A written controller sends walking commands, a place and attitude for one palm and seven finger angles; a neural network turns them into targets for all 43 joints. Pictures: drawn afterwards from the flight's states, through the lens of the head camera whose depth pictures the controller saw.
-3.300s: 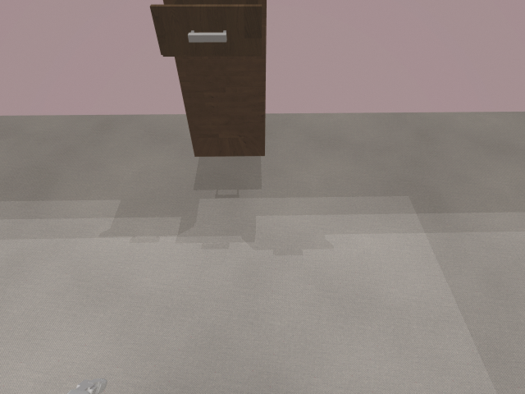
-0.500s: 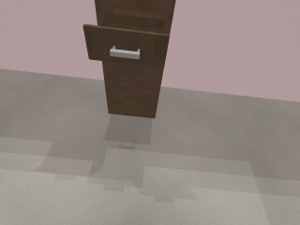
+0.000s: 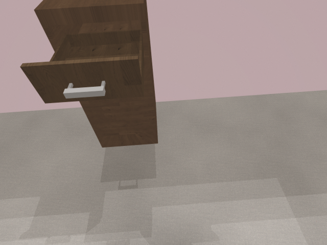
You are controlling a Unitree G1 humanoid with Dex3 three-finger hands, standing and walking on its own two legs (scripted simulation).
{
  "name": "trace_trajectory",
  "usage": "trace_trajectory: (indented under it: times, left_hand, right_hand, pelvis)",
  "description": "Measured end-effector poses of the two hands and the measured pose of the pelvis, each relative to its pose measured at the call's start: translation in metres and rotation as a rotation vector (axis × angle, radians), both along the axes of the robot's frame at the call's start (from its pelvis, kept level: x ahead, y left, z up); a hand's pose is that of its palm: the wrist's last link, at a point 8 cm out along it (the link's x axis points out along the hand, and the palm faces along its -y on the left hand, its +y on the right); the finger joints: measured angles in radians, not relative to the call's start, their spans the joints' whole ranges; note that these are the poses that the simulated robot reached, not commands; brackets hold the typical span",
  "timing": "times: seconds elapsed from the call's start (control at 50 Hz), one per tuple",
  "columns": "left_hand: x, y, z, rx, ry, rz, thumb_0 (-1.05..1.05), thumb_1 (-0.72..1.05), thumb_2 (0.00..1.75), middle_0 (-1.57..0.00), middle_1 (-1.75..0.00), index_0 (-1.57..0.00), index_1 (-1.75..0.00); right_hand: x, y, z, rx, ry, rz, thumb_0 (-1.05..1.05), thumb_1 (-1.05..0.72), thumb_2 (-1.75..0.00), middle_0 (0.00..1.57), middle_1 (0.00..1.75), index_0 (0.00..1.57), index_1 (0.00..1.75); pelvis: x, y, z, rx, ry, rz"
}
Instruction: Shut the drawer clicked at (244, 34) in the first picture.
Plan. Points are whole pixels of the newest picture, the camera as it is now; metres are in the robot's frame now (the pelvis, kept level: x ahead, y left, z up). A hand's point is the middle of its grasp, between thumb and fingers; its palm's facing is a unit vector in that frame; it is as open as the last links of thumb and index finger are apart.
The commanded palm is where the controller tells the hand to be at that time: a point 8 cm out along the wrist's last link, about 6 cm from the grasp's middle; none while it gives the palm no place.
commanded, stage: take the last steps up to it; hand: left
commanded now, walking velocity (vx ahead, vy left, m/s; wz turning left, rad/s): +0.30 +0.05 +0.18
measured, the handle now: (86, 88) +0.58 +0.28 +0.05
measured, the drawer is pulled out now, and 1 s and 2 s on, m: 0.28 0.28 0.28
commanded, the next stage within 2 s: come to a stop and stand still in 0.72 s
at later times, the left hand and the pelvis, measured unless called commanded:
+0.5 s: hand out of the picture +0.04 +0.21 -0.18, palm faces +0.16 -0.98 -0.12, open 7.4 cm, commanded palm none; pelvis +0.15 +0.06 +0.00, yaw +4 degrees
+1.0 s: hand (106, 177) +0.35 +0.21 -0.15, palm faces +0.05 -0.97 -0.22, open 7.4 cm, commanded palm none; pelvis +0.27 +0.05 +0.01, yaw +5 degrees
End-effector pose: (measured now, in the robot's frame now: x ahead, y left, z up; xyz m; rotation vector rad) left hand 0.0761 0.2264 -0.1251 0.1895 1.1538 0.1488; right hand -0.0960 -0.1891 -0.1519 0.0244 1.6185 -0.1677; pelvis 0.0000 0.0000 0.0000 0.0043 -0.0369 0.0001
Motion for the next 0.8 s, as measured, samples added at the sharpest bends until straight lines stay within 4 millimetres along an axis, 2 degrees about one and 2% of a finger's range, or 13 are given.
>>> trace_trajectory:
  times: [0.06, 0.14, 0.24, 0.32, 0.44, 0.48, 0.54, 0.66, 0.72, 0.8]
  left_hand:
    - [0.005, 0.001, 0.009, 0.019, 0.0, 0.031, -0.01, 0.95, 0.9, -0.2, -0.3, -0.2, -0.3]
    - [0.0, 0.001, 0.011, 0.007, 0.046, 0.051, -0.01, 0.96, 0.9, -0.2, -0.3, -0.2, -0.3]
    - [-0.019, -0.003, 0.004, -0.049, 0.134, 0.106, -0.01, 0.94, 0.9, -0.2, -0.3, -0.2, -0.3]
    - [-0.038, -0.003, -0.004, -0.098, 0.23, 0.163, 0.0, 0.92, 0.9, -0.2, -0.3, -0.2, -0.3]
    - [-0.055, 0.017, -0.023, -0.15, 0.392, 0.237, 0.0, 0.91, 0.9, -0.2, -0.3, -0.2, -0.3]
    - [-0.047, 0.029, -0.025, -0.147, 0.426, 0.228, 0.0, 0.91, 0.9, -0.2, -0.3, -0.2, -0.3]
    - [-0.016, 0.048, -0.019, -0.125, 0.404, 0.205, 0.0, 0.91, 0.9, -0.2, -0.3, -0.19, -0.3]
    - [0.076, 0.078, -0.008, -0.069, 0.246, 0.161, 0.0, 0.91, 0.9, -0.2, -0.3, -0.19, -0.3]
    - [0.121, 0.083, -0.003, -0.052, 0.174, 0.14, 0.0, 0.91, 0.9, -0.19, -0.3, -0.19, -0.3]
    - [0.177, 0.079, 0.002, -0.031, 0.106, 0.103, 0.0, 0.92, 0.9, -0.19, -0.3, -0.19, -0.3]
  right_hand:
    - [0.059, -0.016, 0.004, -0.028, -0.115, 0.031, 0.01, -0.91, -0.9, 0.2, 0.3, 0.2, 0.3]
    - [0.133, -0.031, 0.013, -0.061, -0.257, 0.071, 0.0, -0.92, -0.9, 0.2, 0.3, 0.2, 0.3]
    - [0.206, -0.041, 0.026, -0.108, -0.344, 0.139, 0.01, -0.94, -0.9, 0.2, 0.3, 0.2, 0.3]
    - [0.261, -0.029, 0.035, -0.123, -0.39, 0.209, 0.01, -0.93, -0.9, 0.2, 0.3, 0.2, 0.3]
    - [0.335, 0.012, 0.034, -0.141, -0.465, 0.294, 0.0, -0.92, -0.9, 0.2, 0.3, 0.2, 0.3]
    - [0.344, 0.026, 0.033, -0.141, -0.478, 0.289, 0.0, -0.92, -0.9, 0.2, 0.3, 0.2, 0.3]
    - [0.344, 0.038, 0.034, -0.144, -0.46, 0.236, -0.01, -0.93, -0.9, 0.2, 0.3, 0.2, 0.3]
    - [0.329, 0.04, 0.037, -0.15, -0.353, 0.198, -0.02, -0.96, -0.9, 0.21, 0.3, 0.2, 0.3]
    - [0.317, 0.045, 0.032, -0.124, -0.283, 0.179, -0.01, -0.94, -0.9, 0.2, 0.3, 0.2, 0.3]
    - [0.303, 0.05, 0.024, -0.08, -0.198, 0.139, 0.0, -0.93, -0.9, 0.2, 0.3, 0.2, 0.3]
  pelvis:
    - [0.016, -0.004, 0.009, -0.004, 0.007, 0.011]
    - [0.038, -0.004, 0.015, -0.008, 0.013, 0.022]
    - [0.067, 0.006, 0.018, -0.018, 0.012, 0.042]
    - [0.091, 0.02, 0.017, -0.026, 0.012, 0.056]
    - [0.132, 0.053, 0.001, -0.036, 0.01, 0.074]
    - [0.141, 0.061, 0.0, -0.026, 0.002, 0.067]
    - [0.155, 0.07, 0.006, -0.018, 0.003, 0.062]
    - [0.186, 0.08, 0.017, -0.002, 0.017, 0.064]
    - [0.202, 0.079, 0.019, 0.005, 0.018, 0.068]
    - [0.223, 0.073, 0.018, 0.015, 0.018, 0.066]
